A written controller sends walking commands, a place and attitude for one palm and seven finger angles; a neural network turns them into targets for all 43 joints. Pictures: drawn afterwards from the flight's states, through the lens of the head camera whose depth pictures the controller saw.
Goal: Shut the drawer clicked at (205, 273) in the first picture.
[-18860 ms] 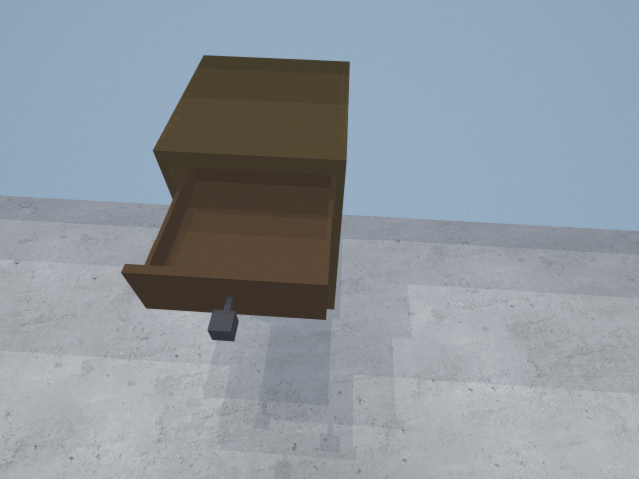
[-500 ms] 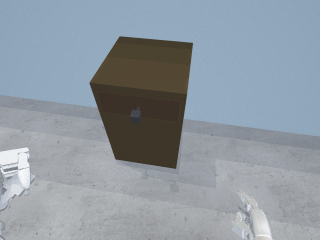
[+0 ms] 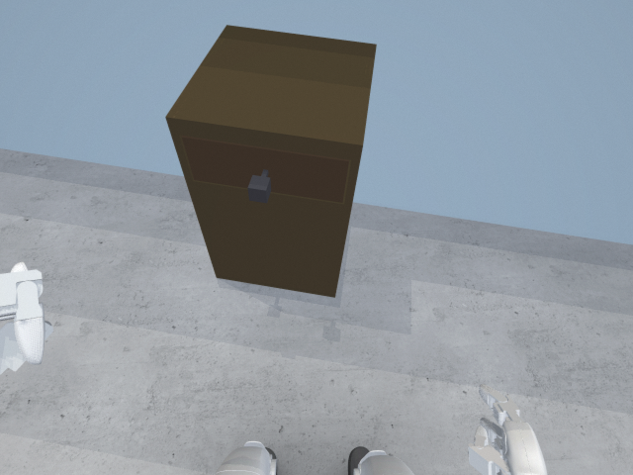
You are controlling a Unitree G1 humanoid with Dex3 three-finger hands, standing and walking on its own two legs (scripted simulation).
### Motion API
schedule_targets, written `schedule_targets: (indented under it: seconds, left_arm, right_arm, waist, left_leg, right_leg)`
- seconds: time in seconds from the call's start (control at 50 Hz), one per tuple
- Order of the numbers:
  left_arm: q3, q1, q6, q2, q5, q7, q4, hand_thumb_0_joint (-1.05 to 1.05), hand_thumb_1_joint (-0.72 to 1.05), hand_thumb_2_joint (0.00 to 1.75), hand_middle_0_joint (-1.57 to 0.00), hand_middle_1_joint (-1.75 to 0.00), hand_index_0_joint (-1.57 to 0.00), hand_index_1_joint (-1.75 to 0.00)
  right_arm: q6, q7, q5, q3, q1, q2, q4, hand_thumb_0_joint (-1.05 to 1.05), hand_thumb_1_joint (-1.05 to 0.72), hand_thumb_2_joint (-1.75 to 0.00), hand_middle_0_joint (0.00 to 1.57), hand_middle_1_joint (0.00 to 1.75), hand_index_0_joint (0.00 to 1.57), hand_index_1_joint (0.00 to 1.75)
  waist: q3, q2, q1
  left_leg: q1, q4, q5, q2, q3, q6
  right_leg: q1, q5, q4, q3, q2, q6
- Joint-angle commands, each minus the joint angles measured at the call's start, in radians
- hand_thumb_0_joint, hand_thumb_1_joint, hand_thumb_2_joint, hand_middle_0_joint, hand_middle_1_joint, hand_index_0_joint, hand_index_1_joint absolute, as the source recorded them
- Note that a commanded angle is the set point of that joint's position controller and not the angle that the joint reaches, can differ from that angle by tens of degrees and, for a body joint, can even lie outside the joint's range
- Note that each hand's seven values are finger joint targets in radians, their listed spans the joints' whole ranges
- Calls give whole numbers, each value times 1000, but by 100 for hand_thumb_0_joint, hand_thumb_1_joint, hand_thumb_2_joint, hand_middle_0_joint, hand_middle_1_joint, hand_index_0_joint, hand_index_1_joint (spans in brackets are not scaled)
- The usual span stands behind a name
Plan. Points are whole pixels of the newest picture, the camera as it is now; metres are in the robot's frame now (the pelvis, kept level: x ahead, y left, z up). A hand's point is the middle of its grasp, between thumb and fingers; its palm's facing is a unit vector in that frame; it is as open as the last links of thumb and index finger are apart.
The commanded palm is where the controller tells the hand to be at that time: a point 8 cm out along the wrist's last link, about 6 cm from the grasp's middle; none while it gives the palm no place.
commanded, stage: step back with the hand held close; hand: left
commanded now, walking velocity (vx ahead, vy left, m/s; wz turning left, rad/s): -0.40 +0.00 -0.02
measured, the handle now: (261, 183) +0.73 +0.15 -0.18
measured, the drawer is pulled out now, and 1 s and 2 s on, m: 0.00 0.00 0.00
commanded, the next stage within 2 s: stop stepping back and stand still in 0.34 s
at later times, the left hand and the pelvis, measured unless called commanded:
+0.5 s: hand out of the picture +0.08 +0.25 +0.19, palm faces +0.46 -0.77 -0.44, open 3.2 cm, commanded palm +0.02 +0.28 +0.19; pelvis -0.10 -0.01 -0.01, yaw +4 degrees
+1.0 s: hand out of the picture +0.04 +0.21 +0.18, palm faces +0.24 -0.86 -0.46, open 3.2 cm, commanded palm -0.01 +0.27 +0.19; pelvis -0.16 +0.00 +0.01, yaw -5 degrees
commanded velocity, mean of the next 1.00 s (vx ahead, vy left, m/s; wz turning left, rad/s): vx -0.07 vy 0.02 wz -0.06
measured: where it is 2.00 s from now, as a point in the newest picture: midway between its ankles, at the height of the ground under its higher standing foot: outside the picture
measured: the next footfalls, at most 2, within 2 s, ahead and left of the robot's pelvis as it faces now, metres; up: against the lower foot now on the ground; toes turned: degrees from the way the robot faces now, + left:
right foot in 0.52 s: -0.13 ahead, -0.11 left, +0.00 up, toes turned -5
left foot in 0.70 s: -0.07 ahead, +0.11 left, +0.00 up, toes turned -4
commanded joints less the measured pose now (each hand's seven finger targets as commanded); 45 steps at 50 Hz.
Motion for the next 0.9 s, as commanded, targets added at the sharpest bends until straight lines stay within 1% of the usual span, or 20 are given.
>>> schedule_targets:
  seconds: [0.0, 0.06, 0.12, 0.16, 0.2, 0.24, 0.28, 0.34, 0.46, 0.48, 0.5, 0.52, 0.54, 0.58, 0.64, 0.68, 0.72, 0.76, 0.82, 0.88]
  left_arm:
    - [170, 14, -73, 160, 2, 29, -216, 0, 90, 90, -140, -160, -140, -160]
    - [212, 41, -80, 185, 4, 18, -196, 0, 90, 90, -140, -160, -140, -160]
    - [200, 39, -63, 203, -34, 18, -206, 0, 90, 90, -140, -160, -140, -160]
    - [154, 3, -45, 185, -42, 25, -216, 0, 90, 90, -140, -160, -140, -160]
    - [123, -35, -41, 166, -34, 23, -212, 0, 90, 90, -140, -160, -140, -160]
    - [112, -68, -56, 152, -34, 21, -219, 0, 90, 90, -140, -160, -140, -160]
    - [127, -80, -60, 138, -10, 30, -199, 0, 90, 90, -140, -160, -140, -160]
    - [130, -36, -51, 141, -31, 22, -202, 0, 90, 90, -140, -160, -140, -160]
    - [89, 53, -13, 135, -63, -9, -270, 0, 90, 90, -140, -160, -140, -160]
    - [88, 31, -12, 153, -58, -17, -285, 0, 90, 90, -140, -160, -140, -160]
    - [109, 0, -14, 191, -59, -15, -291, 0, 90, 90, -140, -160, -140, -160]
    - [124, -70, -12, 225, -62, 4, -307, 0, 90, 90, -140, -160, -140, -160]
    - [154, -123, -22, 270, -56, 23, -320, 0, 90, 90, -140, -160, -140, -160]
    - [93, -53, 34, 166, -52, 18, -242, 0, 90, 90, -140, -160, -140, -160]
    - [76, -7, 51, 114, -49, 22, -147, 0, 90, 90, -140, -160, -140, -160]
    - [60, -32, 48, 103, -34, 24, -127, 0, 90, 90, -140, -160, -140, -160]
    - [70, -11, 53, 120, -37, 19, -98, 0, 90, 90, -140, -160, -140, -160]
    - [96, 17, 50, 143, -42, 12, -171, 0, 90, 90, -140, -160, -140, -160]
    - [71, 56, 62, 123, -37, 5, -272, 0, 90, 90, -140, -160, -140, -160]
    - [76, 113, 80, 136, -35, 9, -269, 0, 90, 90, -140, -160, -140, -160]
  right_arm:
    - [-69, -16, 10, -56, -81, -141, -159, 0, -90, -90, 20, 30, 20, 30]
    - [-84, -13, 12, -70, -85, -137, -169, 0, -90, -90, 20, 30, 20, 30]
    - [-66, 15, -6, -73, -31, -107, -124, 0, -90, -90, 20, 30, 20, 30]
    - [-42, 25, -10, -68, -42, -90, -98, 0, -90, -90, 20, 30, 20, 30]
    - [-29, 20, -9, -57, -38, -88, -90, 0, -90, -90, 20, 30, 20, 30]
    - [-40, -3, -10, -57, -45, -125, -98, 0, -90, -90, 20, 30, 20, 30]
    - [-74, -21, -21, -46, -77, -125, -110, 0, -90, -90, 20, 30, 20, 30]
    - [-86, 2, -11, -80, -78, -119, -98, 0, -90, -90, 20, 30, 20, 30]
    - [-82, 27, 1, -41, -73, -99, -130, 0, -90, -90, 20, 30, 20, 30]
    - [-79, 25, 1, -33, -65, -93, -133, 0, -90, -90, 20, 30, 20, 30]
    - [-72, 25, 3, -33, -58, -77, -131, 0, -90, -90, 20, 30, 20, 30]
    - [-68, 25, -3, -25, -53, -80, -105, 0, -90, -90, 20, 30, 20, 30]
    - [-69, 16, -14, -18, -48, -82, -99, 0, -90, -90, 20, 30, 20, 30]
    - [-67, 2, 20, -9, -36, -70, -124, 0, -90, -90, 20, 30, 20, 30]
    - [-76, -26, 19, 6, -79, -88, -109, 0, -90, -90, 20, 30, 20, 30]
    - [-84, -30, 13, 5, -62, -123, -115, 0, -90, -90, 20, 30, 20, 30]
    - [-90, -32, 21, -1, -55, -126, -125, 0, -90, -90, 20, 30, 20, 30]
    - [-86, -27, 9, 6, -65, -111, -119, 0, -90, -90, 20, 30, 20, 30]
    - [-84, -10, 4, 6, -82, -115, -144, 0, -90, -90, 20, 30, 20, 30]
    - [-60, -5, -2, -5, -78, -119, -154, 0, -90, -90, 20, 30, 20, 30]
  waist:
    - [-216, 203, 18]
    - [-192, 127, 14]
    - [-231, -102, 0]
    - [-241, -164, -7]
    - [-201, -187, -19]
    - [-91, 21, -28]
    - [-148, 327, -14]
    - [-238, 171, 19]
    - [-175, 290, 31]
    - [-143, 167, 25]
    - [-118, -79, 25]
    - [-133, -172, 28]
    - [-161, -128, 17]
    - [-248, -253, 7]
    - [-167, 16, 1]
    - [-129, 202, 15]
    - [-131, 111, 12]
    - [-171, 195, 13]
    - [-150, 245, 19]
    - [-153, 156, 15]
  left_leg:
    - [-375, -352, -487, 177, -161, 108]
    - [-374, -202, -520, 120, -82, 91]
    - [29, 135, -285, -24, 34, -17]
    - [182, 234, -202, -39, 29, -34]
    - [262, 104, -162, -32, 22, -16]
    - [182, -223, -285, 93, -140, 54]
    - [-209, -509, -500, 400, -425, 186]
    - [-46, -351, -240, 350, -185, 146]
    - [80, -289, -383, 215, 13, -12]
    - [129, -142, -349, 123, 91, -52]
    - [188, 182, -240, 23, 134, -81]
    - [146, 380, -147, 3, 67, -74]
    - [84, 406, -113, 37, 31, -59]
    - [66, 210, -82, 24, 5, -33]
    - [331, -176, 22, 31, 41, -7]
    - [288, -324, -56, 169, -162, 42]
    - [260, -344, 2, 209, -221, 66]
    - [251, -410, -136, 207, -200, 41]
    - [89, -464, -419, 184, -132, 30]
    - [46, -279, -383, 99, -26, 10]
  right_leg:
    - [497, -11, 258, -29, 82, -16]
    - [426, -39, 171, 99, 38, -47]
    - [18, -159, -181, 335, -196, -158]
    - [-91, -217, -272, 312, -257, -184]
    - [-162, -286, -254, 213, -192, -138]
    - [-200, -342, -22, 94, -25, -64]
    - [126, -334, 633, -22, 123, -15]
    - [104, -379, 657, -2, 89, -28]
    - [143, -450, 4, -151, 52, -73]
    - [56, -497, -159, -39, -5, -111]
    - [-130, -624, -348, 269, -175, -193]
    - [-156, -464, -424, 443, -346, -262]
    - [-15, -26, -343, 340, -364, -267]
    - [207, 242, -131, 215, -247, -199]
    - [77, -66, -77, 52, -132, -94]
    - [81, -180, 24, -8, -36, -45]
    - [124, -133, 47, -58, 8, -31]
    - [163, -238, 75, -91, 7, -34]
    - [290, -291, 30, -133, 19, -57]
    - [327, -353, -120, -70, -15, -95]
